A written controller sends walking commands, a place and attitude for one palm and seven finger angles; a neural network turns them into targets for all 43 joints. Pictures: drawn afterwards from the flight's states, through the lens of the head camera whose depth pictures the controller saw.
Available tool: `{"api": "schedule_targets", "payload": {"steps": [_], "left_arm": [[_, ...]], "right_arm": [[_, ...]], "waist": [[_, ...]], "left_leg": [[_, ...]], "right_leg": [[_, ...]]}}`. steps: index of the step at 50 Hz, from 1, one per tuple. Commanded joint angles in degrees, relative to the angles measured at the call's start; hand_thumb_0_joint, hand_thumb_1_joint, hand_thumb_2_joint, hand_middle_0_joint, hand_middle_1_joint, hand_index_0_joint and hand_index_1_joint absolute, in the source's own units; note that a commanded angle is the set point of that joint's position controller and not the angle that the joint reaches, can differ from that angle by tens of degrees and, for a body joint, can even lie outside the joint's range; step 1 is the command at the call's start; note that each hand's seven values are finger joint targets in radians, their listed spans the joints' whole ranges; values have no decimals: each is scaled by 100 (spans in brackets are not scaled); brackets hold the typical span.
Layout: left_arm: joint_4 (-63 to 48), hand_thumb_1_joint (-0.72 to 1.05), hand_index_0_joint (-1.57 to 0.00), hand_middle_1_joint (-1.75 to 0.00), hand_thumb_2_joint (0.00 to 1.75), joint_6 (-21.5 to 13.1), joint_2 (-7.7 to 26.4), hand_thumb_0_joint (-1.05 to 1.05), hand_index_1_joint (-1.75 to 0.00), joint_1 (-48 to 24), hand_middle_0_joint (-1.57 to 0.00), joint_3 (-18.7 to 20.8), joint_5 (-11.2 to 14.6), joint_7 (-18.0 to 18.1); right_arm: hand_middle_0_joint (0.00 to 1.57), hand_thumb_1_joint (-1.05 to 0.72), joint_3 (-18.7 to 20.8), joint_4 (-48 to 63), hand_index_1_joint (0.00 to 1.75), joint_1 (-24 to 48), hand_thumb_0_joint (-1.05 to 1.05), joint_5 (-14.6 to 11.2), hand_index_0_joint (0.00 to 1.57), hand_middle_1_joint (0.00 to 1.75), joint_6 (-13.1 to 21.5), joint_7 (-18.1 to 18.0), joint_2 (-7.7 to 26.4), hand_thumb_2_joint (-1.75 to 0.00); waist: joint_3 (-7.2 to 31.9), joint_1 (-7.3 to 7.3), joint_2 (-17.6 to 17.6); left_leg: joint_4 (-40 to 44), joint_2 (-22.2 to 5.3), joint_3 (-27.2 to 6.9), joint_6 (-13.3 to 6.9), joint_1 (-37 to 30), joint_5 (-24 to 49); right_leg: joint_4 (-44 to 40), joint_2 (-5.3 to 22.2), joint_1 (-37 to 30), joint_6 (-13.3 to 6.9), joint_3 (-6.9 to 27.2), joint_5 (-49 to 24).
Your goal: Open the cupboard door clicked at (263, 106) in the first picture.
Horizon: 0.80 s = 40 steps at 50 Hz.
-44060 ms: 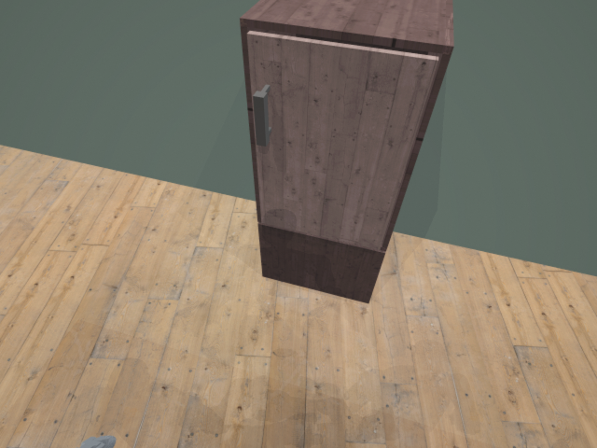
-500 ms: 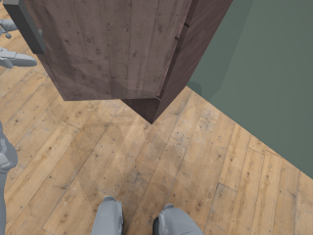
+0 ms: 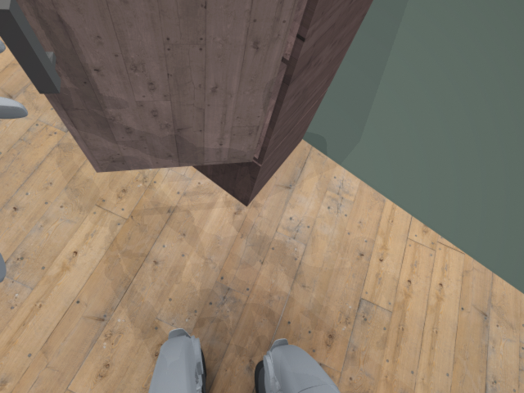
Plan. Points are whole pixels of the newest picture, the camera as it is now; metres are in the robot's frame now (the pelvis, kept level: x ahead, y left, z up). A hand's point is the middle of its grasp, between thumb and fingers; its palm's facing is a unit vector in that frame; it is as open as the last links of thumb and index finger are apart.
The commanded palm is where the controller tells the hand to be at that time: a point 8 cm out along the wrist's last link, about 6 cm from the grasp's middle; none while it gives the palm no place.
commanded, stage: move the hooked fingers beside the handle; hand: left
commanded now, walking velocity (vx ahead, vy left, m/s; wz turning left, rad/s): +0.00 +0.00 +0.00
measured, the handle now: (29, 37) +0.58 +0.26 +0.09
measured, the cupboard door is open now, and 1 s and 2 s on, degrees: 45 45 45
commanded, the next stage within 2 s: slide the fingers in behind the handle in 1.28 s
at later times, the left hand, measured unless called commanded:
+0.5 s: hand out of the picture +0.52 +0.33 +0.09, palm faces +0.12 -0.99 +0.00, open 14.0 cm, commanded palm +0.53 +0.35 +0.09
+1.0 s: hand out of the picture +0.53 +0.33 +0.09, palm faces +0.11 -0.99 +0.00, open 14.0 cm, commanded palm +0.53 +0.34 +0.09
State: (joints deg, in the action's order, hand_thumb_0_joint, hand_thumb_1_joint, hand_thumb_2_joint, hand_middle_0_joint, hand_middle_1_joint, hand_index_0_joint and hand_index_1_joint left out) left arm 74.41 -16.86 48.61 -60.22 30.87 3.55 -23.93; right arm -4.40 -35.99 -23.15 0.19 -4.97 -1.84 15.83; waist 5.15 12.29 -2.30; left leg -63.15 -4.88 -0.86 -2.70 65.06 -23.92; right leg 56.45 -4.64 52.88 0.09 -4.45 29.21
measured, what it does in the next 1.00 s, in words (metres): stands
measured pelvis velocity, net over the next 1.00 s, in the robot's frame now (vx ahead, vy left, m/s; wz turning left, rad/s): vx -0.01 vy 0.01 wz -0.01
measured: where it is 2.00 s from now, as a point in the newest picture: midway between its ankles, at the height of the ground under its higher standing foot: outside the picture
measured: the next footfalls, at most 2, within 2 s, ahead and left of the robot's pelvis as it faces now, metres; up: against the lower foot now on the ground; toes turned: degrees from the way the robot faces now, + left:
none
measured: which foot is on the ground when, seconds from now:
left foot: down 0.00-1.00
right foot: down 0.00-1.00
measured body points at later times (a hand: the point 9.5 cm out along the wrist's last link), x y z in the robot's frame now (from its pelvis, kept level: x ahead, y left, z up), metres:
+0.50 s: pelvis -0.01 +0.01 -0.01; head +0.16 +0.06 +0.40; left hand +0.51 +0.38 +0.10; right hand -0.02 -0.27 -0.09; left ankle +0.04 +0.09 -0.66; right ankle -0.03 -0.13 -0.66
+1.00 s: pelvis -0.01 +0.01 -0.01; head +0.17 +0.06 +0.40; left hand +0.52 +0.38 +0.10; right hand -0.03 -0.26 -0.09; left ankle +0.04 +0.09 -0.66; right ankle -0.03 -0.13 -0.66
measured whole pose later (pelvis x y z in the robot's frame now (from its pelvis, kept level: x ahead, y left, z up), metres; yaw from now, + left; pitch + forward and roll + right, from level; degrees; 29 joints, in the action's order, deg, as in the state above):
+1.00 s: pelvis -0.01 +0.01 -0.01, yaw -1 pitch +27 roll -9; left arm 74.8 -14.3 53.8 -63.6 31.7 2.2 -26.7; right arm -5.7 -35.1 -23.5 0.3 -5.0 -2.7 15.9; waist 4.6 13.1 -2.6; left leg -65.0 -4.8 -1.4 -3.3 69.0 -23.9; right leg 57.6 -4.7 56.3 0.7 -4.8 29.0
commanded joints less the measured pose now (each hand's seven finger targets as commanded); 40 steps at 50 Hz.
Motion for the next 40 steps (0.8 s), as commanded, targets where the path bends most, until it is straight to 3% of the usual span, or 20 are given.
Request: {"api": "schedule_targets", "payload": {"steps": [1,3,5,9,10,11,12,16,18,22,24,27,29,30,34,38,40], "left_arm": [[-1338,-50,-30,-120,30,-434,1871,0,-120,-2352,-30,187,142,-28],[-1240,-50,-30,-120,30,-443,1931,0,-120,-2252,-30,257,193,-103],[-966,-50,-30,-120,30,-345,1982,0,-120,-2128,-30,251,187,-171],[-1034,-50,-30,-120,30,-341,1976,0,-120,-2542,-30,46,151,-234],[-1108,-50,-30,-120,30,-365,2042,0,-120,-2552,-30,97,139,-236],[-1088,-50,-30,-120,30,-362,1917,0,-120,-2587,-30,-1,158,-246],[-1149,-50,-30,-120,30,-408,1911,0,-120,-2703,-30,-6,175,-257],[-877,-50,-30,-120,30,-271,1845,0,-120,-2720,-30,-136,172,-286],[-965,-50,-30,-120,30,-270,2202,0,-120,-2757,-30,70,113,-289],[-1023,-50,-30,-120,30,-256,2307,0,-120,-2837,-30,115,60,-279],[-1070,-50,-30,-120,30,-260,2551,0,-120,-2859,-30,241,3,-267],[-1171,-50,-30,-120,30,-244,2092,0,-120,-3029,-30,-87,42,-292],[-1241,-50,-30,-120,30,-215,2247,0,-120,-2873,-30,97,49,-288],[-1104,-50,-30,-120,30,-141,2068,0,-120,-2825,-30,-6,84,-306],[-906,-50,-30,-120,30,-24,2204,0,-120,-2879,-30,8,9,-287],[-1271,-50,-30,-120,30,-162,2390,0,-120,-2893,-30,180,-11,-230],[-1136,-50,-30,-120,30,-150,2355,0,-120,-2740,-30,212,24,-243]], "right_arm": [[20,-90,451,109,30,-1209,0,4,20,30,45,-114,1302,-90],[20,-90,450,121,30,-1181,0,-6,20,30,61,-126,1317,-90],[20,-90,421,144,30,-1167,0,-29,20,30,55,-144,1332,-90],[20,-90,369,127,30,-1155,0,-37,20,30,56,-200,1339,-90],[20,-90,378,131,30,-1170,0,-31,20,30,56,-205,1346,-90],[20,-90,371,135,30,-1149,0,-37,20,30,65,-206,1338,-90],[20,-90,371,104,30,-1155,0,-22,20,30,83,-215,1333,-90],[20,-90,330,117,30,-1134,0,-44,20,30,110,-255,1364,-90],[20,-90,311,131,30,-1167,0,-27,20,30,113,-277,1390,-90],[20,-90,282,161,30,-1175,0,-8,20,30,124,-285,1371,-90],[20,-90,278,167,30,-1185,0,-7,20,30,102,-288,1395,-90],[20,-90,288,135,30,-1190,0,2,20,30,132,-268,1361,-90],[20,-90,332,127,30,-1246,0,5,20,30,108,-275,1396,-90],[20,-90,323,120,30,-1239,0,-7,20,30,115,-262,1372,-90],[20,-90,278,114,30,-1271,0,-2,20,30,116,-275,1379,-90],[20,-90,301,135,30,-1291,0,32,20,30,101,-248,1378,-90],[20,-90,304,132,30,-1299,0,21,20,30,90,-226,1371,-90]], "waist": [[3023,-30,-1520],[3048,-41,-1478],[2788,-34,-1263],[2686,87,-1428],[2802,37,-1548],[2808,86,-1503],[2818,98,-1681],[2670,156,-1573],[2897,78,-1690],[2969,106,-1700],[3069,58,-1793],[2991,148,-1958],[3285,92,-1916],[3140,136,-1824],[2888,174,-1650],[3211,89,-1900],[3107,86,-1753]], "left_leg": [[474,28,-631,118,-4148,2653],[460,36,-620,107,-4103,2648],[489,51,-593,85,-3798,2406],[474,16,-650,86,-3858,2238],[472,17,-664,102,-3939,2247],[457,17,-675,98,-3938,2187],[460,2,-727,116,-4055,2215],[468,-5,-751,103,-3885,1903],[444,-16,-781,119,-3973,2040],[360,-20,-785,111,-3909,2135],[346,-42,-811,134,-3981,2214],[411,-57,-912,163,-4181,2122],[399,-71,-951,192,-4400,2409],[378,-52,-900,166,-4276,2346],[383,-49,-860,129,-3958,2126],[360,-66,-903,179,-4263,2530],[348,-53,-868,165,-4165,2525]], "right_leg": [[-585,-127,440,-121,66,-1774],[-592,-126,418,-115,81,-1789],[-615,-128,355,-105,66,-1684],[-592,-111,641,-107,61,-1492],[-574,-111,675,-117,57,-1451],[-573,-111,728,-114,59,-1424],[-529,-99,861,-137,46,-1384],[-533,-75,1008,-110,32,-1221],[-468,-71,948,-123,19,-1272],[-401,-81,968,-118,9,-1315],[-381,-85,954,-117,4,-1331],[-363,-82,1225,-133,-39,-1252],[-372,-88,1165,-132,-54,-1379],[-420,-95,1173,-116,-42,-1385],[-431,-88,1134,-99,-43,-1310],[-378,-102,1082,-130,-48,-1463],[-411,-117,1012,-123,-50,-1486]]}}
